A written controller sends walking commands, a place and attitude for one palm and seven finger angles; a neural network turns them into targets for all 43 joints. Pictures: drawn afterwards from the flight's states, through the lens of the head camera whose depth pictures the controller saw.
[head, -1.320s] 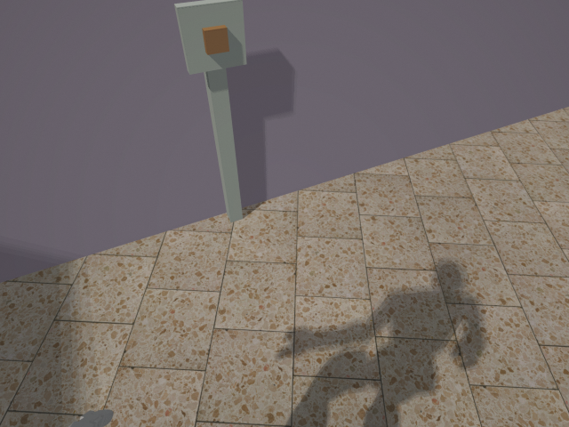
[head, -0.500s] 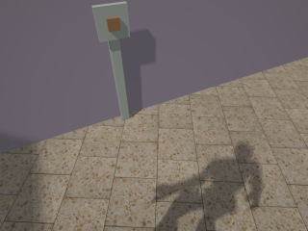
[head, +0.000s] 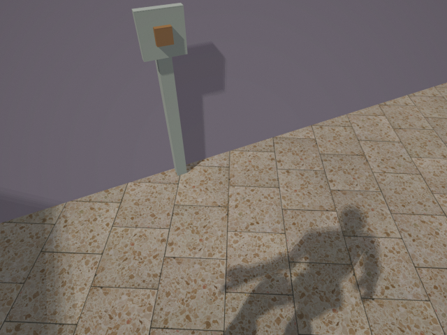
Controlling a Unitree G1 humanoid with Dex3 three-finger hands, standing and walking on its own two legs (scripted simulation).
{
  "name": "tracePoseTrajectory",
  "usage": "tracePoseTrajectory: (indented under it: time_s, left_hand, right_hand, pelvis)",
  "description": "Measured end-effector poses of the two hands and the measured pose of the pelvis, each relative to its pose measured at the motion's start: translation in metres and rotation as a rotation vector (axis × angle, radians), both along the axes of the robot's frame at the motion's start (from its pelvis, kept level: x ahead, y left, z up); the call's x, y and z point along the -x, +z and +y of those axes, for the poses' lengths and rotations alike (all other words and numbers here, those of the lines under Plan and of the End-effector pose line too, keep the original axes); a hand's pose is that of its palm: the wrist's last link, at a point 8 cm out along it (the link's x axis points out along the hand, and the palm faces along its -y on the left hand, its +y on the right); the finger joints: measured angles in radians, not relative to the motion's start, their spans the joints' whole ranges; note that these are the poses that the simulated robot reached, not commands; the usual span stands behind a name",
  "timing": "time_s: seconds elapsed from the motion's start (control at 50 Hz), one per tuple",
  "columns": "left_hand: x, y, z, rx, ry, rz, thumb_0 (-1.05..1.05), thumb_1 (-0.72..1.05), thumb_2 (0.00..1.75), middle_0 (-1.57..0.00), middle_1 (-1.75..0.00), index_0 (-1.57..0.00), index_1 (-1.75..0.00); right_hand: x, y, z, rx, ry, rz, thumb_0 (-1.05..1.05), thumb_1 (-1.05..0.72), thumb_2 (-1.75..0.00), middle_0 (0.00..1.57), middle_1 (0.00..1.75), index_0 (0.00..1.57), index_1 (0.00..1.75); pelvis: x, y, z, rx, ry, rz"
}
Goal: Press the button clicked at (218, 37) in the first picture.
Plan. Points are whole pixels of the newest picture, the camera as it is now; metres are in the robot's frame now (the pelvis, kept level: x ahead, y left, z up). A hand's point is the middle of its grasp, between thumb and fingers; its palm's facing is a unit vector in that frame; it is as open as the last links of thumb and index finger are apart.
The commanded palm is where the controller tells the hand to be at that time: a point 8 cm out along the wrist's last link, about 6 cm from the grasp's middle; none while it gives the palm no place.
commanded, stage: look at it before walking up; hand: left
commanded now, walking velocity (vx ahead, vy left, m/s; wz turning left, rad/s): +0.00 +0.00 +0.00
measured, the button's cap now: (163, 35) +1.08 +0.29 +0.06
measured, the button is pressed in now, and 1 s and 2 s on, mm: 0 0 0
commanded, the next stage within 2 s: walk to a spot facing it in 0.12 s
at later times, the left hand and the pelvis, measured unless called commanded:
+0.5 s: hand out of the picture +0.06 +0.21 -0.18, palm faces -0.09 -0.97 -0.23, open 7.4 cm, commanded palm none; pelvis +0.03 +0.00 -0.01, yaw -7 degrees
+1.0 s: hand (141, 308) +0.22 +0.20 -0.20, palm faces -0.24 -0.96 -0.17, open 7.4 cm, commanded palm none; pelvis +0.21 +0.01 -0.03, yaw -21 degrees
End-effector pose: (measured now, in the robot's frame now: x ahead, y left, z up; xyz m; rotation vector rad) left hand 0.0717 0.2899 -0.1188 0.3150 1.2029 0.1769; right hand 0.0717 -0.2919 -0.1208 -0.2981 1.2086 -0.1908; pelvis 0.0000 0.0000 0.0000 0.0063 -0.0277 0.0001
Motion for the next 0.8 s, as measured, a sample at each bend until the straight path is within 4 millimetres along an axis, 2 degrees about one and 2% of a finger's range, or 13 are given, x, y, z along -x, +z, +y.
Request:
tracePoseTrajectory:
  time_s: [0.32,0.48,0.58,0.62,0.66,0.7,0.8]
  left_hand:
    - [0.006,-0.005,-0.001,0.005,0.011,0.029,0.00,0.91,0.90,-0.20,-0.30,-0.20,-0.30]
    - [0.016,-0.027,-0.030,0.084,-0.012,0.141,0.00,0.91,0.90,-0.20,-0.30,-0.20,-0.30]
    - [-0.004,-0.037,-0.060,0.110,-0.049,0.168,0.00,0.91,0.90,-0.20,-0.30,-0.20,-0.30]
    - [-0.012,-0.039,-0.070,0.115,-0.035,0.141,0.00,0.91,0.90,-0.20,-0.30,-0.20,-0.30]
    - [-0.016,-0.035,-0.078,0.123,-0.025,0.141,0.00,0.91,0.90,-0.20,-0.30,-0.20,-0.30]
    - [-0.019,-0.030,-0.084,0.131,-0.034,0.169,0.00,0.91,0.90,-0.20,-0.30,-0.20,-0.30]
    - [-0.035,-0.023,-0.087,0.148,-0.076,0.260,0.00,0.91,0.90,-0.20,-0.30,-0.20,-0.30]
  right_hand:
    - [-0.001,-0.001,0.004,-0.001,-0.006,0.004,0.01,-0.90,-0.90,0.20,0.30,0.20,0.30]
    - [0.024,-0.023,0.023,-0.071,-0.116,0.034,0.01,-0.90,-0.90,0.20,0.30,0.20,0.30]
    - [0.048,-0.045,0.021,-0.110,-0.210,0.100,0.01,-0.90,-0.90,0.20,0.30,0.20,0.30]
    - [0.050,-0.048,0.020,-0.118,-0.219,0.151,0.01,-0.90,-0.90,0.20,0.30,0.20,0.30]
    - [0.039,-0.043,0.019,-0.121,-0.224,0.165,0.01,-0.90,-0.90,0.20,0.30,0.20,0.30]
    - [0.018,-0.036,0.019,-0.124,-0.234,0.131,0.01,-0.90,-0.90,0.20,0.30,0.20,0.30]
    - [-0.055,-0.018,0.020,-0.132,-0.267,-0.031,0.01,-0.91,-0.90,0.20,0.29,0.20,0.30]
  pelvis:
    - [-0.004,-0.001,0.001,0.002,-0.018,0.003]
    - [-0.028,-0.013,-0.002,-0.005,-0.107,0.025]
    - [-0.051,-0.025,-0.018,0.001,-0.158,0.020]
    - [-0.061,-0.026,-0.023,0.013,-0.157,0.018]
    - [-0.072,-0.022,-0.025,0.016,-0.172,0.020]
    - [-0.083,-0.015,-0.025,0.012,-0.195,0.024]
    - [-0.116,-0.005,-0.020,0.004,-0.252,0.042]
